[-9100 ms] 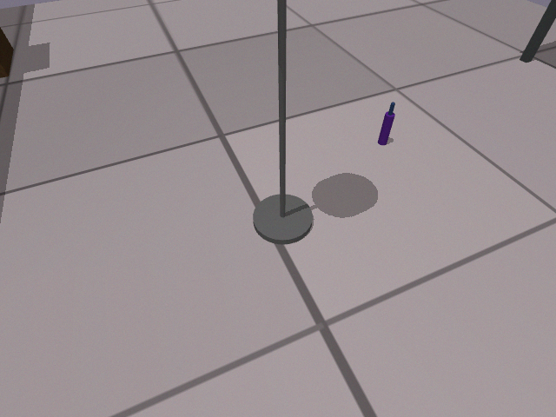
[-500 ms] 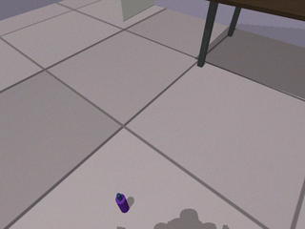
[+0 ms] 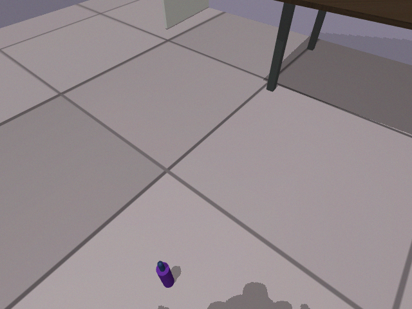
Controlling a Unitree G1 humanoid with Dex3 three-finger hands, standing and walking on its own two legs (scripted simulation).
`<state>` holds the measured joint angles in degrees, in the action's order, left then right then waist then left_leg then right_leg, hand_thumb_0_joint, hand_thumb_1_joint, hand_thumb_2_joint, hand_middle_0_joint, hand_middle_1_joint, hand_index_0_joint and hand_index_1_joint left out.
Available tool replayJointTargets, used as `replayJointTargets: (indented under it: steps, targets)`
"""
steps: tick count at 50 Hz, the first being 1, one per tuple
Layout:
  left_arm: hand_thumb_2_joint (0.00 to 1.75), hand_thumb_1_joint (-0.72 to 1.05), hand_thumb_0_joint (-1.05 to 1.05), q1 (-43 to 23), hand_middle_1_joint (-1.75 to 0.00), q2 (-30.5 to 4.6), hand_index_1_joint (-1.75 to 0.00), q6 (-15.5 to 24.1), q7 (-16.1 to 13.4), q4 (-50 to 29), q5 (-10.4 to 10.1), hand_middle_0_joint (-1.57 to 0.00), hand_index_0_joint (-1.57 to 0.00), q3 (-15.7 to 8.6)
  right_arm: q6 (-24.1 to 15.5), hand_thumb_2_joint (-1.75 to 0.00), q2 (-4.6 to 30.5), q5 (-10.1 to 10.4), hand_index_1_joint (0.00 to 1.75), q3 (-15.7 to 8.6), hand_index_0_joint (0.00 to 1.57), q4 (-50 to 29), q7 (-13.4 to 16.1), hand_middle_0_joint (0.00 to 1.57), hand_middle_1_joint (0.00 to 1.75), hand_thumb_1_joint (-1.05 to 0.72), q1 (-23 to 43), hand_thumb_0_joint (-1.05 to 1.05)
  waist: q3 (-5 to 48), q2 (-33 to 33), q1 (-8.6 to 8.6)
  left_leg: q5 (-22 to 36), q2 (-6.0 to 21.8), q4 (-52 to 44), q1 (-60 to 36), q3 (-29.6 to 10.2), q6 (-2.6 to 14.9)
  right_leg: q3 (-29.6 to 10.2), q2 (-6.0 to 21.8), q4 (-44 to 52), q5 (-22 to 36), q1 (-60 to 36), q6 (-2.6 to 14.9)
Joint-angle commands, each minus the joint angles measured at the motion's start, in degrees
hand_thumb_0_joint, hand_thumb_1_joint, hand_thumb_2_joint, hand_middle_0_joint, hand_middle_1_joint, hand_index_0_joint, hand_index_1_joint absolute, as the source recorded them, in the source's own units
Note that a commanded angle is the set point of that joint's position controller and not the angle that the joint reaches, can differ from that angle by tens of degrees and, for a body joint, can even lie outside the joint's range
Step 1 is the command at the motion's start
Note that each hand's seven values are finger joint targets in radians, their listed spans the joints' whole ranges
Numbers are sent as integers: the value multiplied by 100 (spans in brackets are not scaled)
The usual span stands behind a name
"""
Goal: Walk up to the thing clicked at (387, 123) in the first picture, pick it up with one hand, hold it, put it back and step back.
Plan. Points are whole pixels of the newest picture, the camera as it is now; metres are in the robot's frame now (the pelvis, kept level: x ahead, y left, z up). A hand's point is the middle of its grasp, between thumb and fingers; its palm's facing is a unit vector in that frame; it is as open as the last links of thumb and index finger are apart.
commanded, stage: stand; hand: left
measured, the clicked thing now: (164, 273) +0.36 +0.20 -0.65
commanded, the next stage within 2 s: go down in 0.52 s
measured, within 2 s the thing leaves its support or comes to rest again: neither
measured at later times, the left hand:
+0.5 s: hand out of the picture +0.07 +0.25 -0.16, palm faces -0.02 -0.94 -0.35, open 7.3 cm
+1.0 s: hand (98, 305) +0.16 +0.27 -0.17, palm faces +0.04 -0.94 -0.34, open 14.0 cm
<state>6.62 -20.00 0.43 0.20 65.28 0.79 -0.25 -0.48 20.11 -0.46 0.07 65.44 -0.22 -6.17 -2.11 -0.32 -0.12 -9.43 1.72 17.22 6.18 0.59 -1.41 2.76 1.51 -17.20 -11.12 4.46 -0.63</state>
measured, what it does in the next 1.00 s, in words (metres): stands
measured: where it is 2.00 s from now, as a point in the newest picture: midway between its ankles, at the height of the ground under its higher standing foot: outside the picture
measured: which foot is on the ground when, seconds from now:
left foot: down 0.00-1.00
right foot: down 0.00-1.00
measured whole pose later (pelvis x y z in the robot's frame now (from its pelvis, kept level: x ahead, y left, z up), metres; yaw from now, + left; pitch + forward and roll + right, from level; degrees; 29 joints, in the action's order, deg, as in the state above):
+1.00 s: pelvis -0.01 +0.01 -0.03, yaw -1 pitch +9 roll -1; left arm -0.2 -20.2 -5.6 2.4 53.6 3.9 -11.5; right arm -1.4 13.8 2.0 -1.5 41.7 1.1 -14.9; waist 2.0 0.2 2.1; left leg -19.1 2.5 39.8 29.7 0.6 -1.0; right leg 2.0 1.3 -38.4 -19.8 27.5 -0.7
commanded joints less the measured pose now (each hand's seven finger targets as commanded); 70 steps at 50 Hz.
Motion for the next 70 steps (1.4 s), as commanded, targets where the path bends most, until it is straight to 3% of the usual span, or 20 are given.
replayJointTargets:
  steps: [1,19,30,31,32,33,34,35,37,39,40,42,44,47,49,52,53,54,56,70]
  targets:
    - [90,90,0,-182,-30,-1256,-30,135,-74,-344,-30,-20,-20,-228,-132,-90,1202,-7,30,-184,20,-351,70,20,30,-90,294,0,358,25,7,995,628,-174,-157,-474,197,-535,703,260,945,48,134]
    - [90,90,0,-161,-30,-1272,-30,124,-78,-339,-22,-20,-20,-235,-101,-90,1205,1,30,-183,20,-363,65,20,30,-90,275,0,208,52,22,680,615,-203,-103,-490,202,-555,675,335,651,146,137]
    - [90,90,0,-143,-30,-1257,-30,141,-80,-371,-29,-20,-20,-224,-122,-90,1223,-4,30,-192,20,-360,74,20,30,-90,245,0,463,16,3,1196,659,-105,-218,-457,208,-554,720,253,1202,-80,160]
    - [82,82,0,-162,-22,-1251,-22,140,-84,-379,-26,-28,-28,-221,-115,-92,1230,-4,30,-189,21,-368,75,21,30,-98,231,0,497,-6,10,1194,649,-77,-185,-438,234,-547,733,273,1279,-154,158]
    - [74,74,0,-2172,-14,-274,-14,635,-163,-2390,-332,-20,-20,-243,-367,-92,256,381,30,-7,20,-1925,191,20,30,-99,23,0,20,-88,714,382,-188,304,452,235,197,-135,-90,-211,924,1270,91]
    - [66,66,0,-2675,-6,-579,-6,548,-191,-1860,-312,-12,-12,-339,-336,-92,431,391,30,-25,20,-1610,255,20,30,-97,-283,0,240,105,554,237,-203,420,492,214,230,-95,-58,-267,725,1004,64]
    - [58,58,0,-1703,-2,-886,-1,296,-215,-839,-226,-4,-4,-596,-252,-94,575,363,30,-88,20,-1542,284,20,30,-102,-447,0,106,250,460,42,-254,534,747,236,243,-46,-96,-313,451,1101,89]
    - [50,50,0,-1335,-2,-1044,-2,214,-139,-644,-169,-2,-2,-750,-204,-93,611,373,30,-175,20,-1711,282,20,30,-100,-509,0,119,386,261,157,-192,705,943,220,232,0,-131,-488,432,1188,101]
    - [34,34,0,-1824,-3,-1642,-3,259,-80,-1181,3,-2,-2,-1103,-235,-92,642,320,30,-340,20,-1969,353,20,30,-99,-695,0,1022,132,159,433,-190,955,801,177,209,-69,-110,-813,727,1078,114]
    - [20,23,0,-888,-5,-1352,-4,87,59,-382,237,-2,-3,-1179,-254,-92,569,212,30,-428,20,-2139,289,20,30,-97,-880,0,1213,198,130,655,-233,1392,1259,129,207,-69,-103,-1210,939,1192,126]
    - [19,18,0,-582,-5,-1394,-4,21,100,-495,337,-2,-3,-1337,-259,-92,549,183,30,-494,20,-2261,259,20,30,-96,-919,0,1495,113,-79,815,-259,1506,1341,123,191,-73,-97,-1344,1028,1104,154]
    - [14,7,0,-497,-4,-1458,-3,-110,109,-1149,354,-4,-4,-1514,-271,-91,507,201,30,-531,20,-2602,252,20,30,-94,-871,0,1943,-381,-204,967,-289,1529,1151,138,124,-112,-115,-1444,1052,1013,193]
    - [13,-2,0,-291,-5,-1093,-5,-371,117,-1163,331,-4,-5,-1368,-273,-91,419,221,30,-485,20,-2810,226,20,30,-93,-757,0,1569,-313,-133,877,-261,1596,1455,108,102,-58,-142,-1478,888,1275,201]
    - [9,-22,0,-609,-4,-1294,-4,-586,152,-1593,333,-5,-5,-1463,-322,-90,405,242,30,-483,20,-3128,194,20,30,-91,-552,0,1387,-142,-56,501,-211,1930,1945,63,129,-28,-157,-1755,481,1733,190]
    - [8,-32,0,-441,-4,-1080,-5,-654,219,-1810,271,-6,-5,-1410,-373,-90,374,240,30,-482,20,-3260,169,20,30,-89,-616,0,1314,-129,21,127,-177,2150,2170,65,142,-18,-186,-1973,89,2131,189]
    - [5,-43,0,-520,-4,-1124,-4,-622,275,-2595,213,-6,-5,-1520,-520,-89,371,223,30,-529,20,-3426,195,20,30,-87,-725,0,1695,-164,99,-15,-131,2497,2314,0,148,-6,-197,-2366,-45,2465,183]
    - [5,-45,0,-76,-4,-1185,-5,-675,274,-2450,223,-6,-5,-1660,-549,-89,380,221,30,-542,20,-3468,212,20,30,-87,-769,0,1769,-113,73,7,-123,2583,2352,-6,158,-11,-182,-2467,-17,2468,174]
    - [5,-47,0,-526,-5,-1094,-5,-612,317,-3197,187,-6,-6,-1459,-599,-89,341,214,30,-536,20,-3564,218,20,30,-87,-759,0,1885,-244,136,6,-112,2723,2407,-16,155,-23,-181,-2616,-2,2640,168]
    - [2,-54,0,-320,-5,-1092,-6,-654,312,-3416,196,-8,-7,-1526,-684,-89,326,210,30,-540,20,-3596,273,20,30,-86,-784,0,1996,-284,195,51,-68,2875,2401,-63,147,-18,-183,-2817,21,2838,170]
    - [3,-58,0,1005,-5,-1145,-6,-1526,345,-4680,88,-8,-7,-1789,-967,-89,228,154,30,-415,20,-3986,558,20,30,-86,-731,0,1872,-387,214,-127,-31,3475,3090,-201,165,45,-182,-3356,-245,3410,148]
